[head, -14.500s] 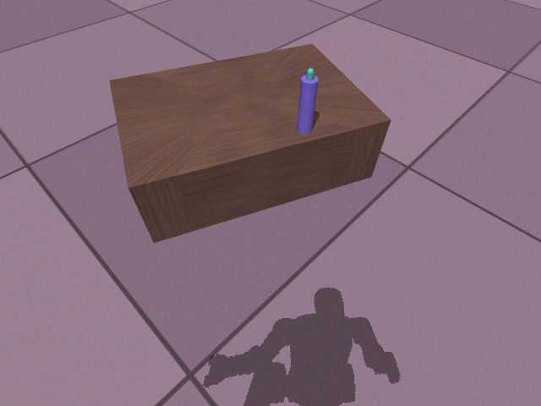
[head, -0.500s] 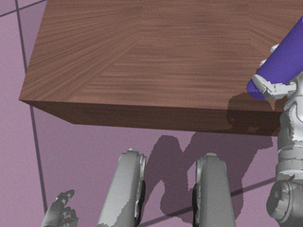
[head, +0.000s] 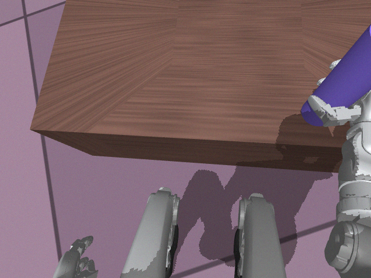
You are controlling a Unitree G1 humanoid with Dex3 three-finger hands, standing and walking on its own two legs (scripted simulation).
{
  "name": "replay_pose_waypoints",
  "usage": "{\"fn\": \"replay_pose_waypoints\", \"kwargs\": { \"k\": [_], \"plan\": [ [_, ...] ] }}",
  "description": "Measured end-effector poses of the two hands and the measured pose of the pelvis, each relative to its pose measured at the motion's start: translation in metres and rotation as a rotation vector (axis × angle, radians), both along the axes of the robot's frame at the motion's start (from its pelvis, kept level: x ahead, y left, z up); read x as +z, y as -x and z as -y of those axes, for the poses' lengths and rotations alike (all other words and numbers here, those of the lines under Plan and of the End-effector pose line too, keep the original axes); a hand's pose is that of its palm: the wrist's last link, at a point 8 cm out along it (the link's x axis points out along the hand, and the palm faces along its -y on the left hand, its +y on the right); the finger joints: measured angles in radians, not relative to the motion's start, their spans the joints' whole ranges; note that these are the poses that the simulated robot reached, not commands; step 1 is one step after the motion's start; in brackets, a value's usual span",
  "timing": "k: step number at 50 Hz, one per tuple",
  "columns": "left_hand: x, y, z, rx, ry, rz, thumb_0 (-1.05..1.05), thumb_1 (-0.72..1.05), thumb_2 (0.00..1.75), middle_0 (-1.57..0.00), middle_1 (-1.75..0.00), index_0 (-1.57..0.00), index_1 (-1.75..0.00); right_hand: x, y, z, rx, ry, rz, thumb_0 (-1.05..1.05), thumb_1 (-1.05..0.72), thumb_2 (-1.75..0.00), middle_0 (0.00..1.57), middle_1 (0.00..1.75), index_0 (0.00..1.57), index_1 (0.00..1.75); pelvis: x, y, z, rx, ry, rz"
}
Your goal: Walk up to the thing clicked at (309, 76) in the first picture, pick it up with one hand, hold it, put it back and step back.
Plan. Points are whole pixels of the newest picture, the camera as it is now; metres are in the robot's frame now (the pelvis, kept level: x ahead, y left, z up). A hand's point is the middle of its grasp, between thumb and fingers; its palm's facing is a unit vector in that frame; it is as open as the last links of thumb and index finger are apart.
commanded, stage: lift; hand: right
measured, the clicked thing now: (353, 77) +0.48 -0.24 +0.04
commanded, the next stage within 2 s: hold in 1.76 s
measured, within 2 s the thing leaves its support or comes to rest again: neither
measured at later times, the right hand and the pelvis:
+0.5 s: hand (356, 91) +0.44 -0.23 +0.05, palm faces +0.23 +0.97 -0.03, open 9.3 cm; pelvis +0.01 +0.00 +0.05, yaw -1 degrees
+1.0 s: hand out of the picture +0.39 -0.22 +0.17, palm faces +0.22 +0.98 -0.02, open 9.3 cm; pelvis +0.02 -0.01 +0.15, yaw -2 degrees
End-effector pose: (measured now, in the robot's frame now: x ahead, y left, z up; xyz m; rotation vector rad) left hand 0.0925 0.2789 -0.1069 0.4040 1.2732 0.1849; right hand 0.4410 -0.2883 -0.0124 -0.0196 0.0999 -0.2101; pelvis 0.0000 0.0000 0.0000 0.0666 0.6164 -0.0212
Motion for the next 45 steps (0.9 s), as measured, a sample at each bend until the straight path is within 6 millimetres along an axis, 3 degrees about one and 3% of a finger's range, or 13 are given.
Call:
{"fn": "replay_pose_waypoints", "kwargs": {
  "k": [10,21,40,45],
  "plan": [
    [0.008,-0.006,0.002,-0.001,0.007,0.025,0.0,0.9,0.88,-0.2,-0.3,-0.2,-0.28,0.017,0.002,0.0,-0.004,0.004,0.024,0.01,0.35,-1.17,0.71,1.12,0.75,1.15,0.009,-0.001,0.0,-0.001,0.001,0.014],
    [0.034,-0.015,0.009,0.009,0.034,0.071,0.0,0.91,0.87,-0.2,-0.3,-0.21,-0.28,0.051,0.022,-0.005,-0.011,0.003,0.012,0.01,0.36,-1.17,0.73,1.11,0.76,1.14,0.037,-0.004,0.001,-0.006,0.008,0.056],
    [0.124,-0.042,0.024,-0.008,0.049,0.22,0.0,0.89,0.89,-0.2,-0.3,-0.2,-0.29,0.153,0.072,-0.016,-0.033,0.0,0.041,0.01,0.36,-1.17,0.73,1.1,0.77,1.13,0.117,-0.017,0.004,-0.028,0.018,0.222],
    [0.144,-0.045,0.028,-0.014,0.057,0.248,0.0,0.88,0.89,-0.2,-0.3,-0.2,-0.29,0.171,0.079,-0.019,-0.026,0.0,0.042,0.01,0.36,-1.17,0.73,1.1,0.77,1.13,0.134,-0.018,0.005,-0.031,0.021,0.263]
  ]
}}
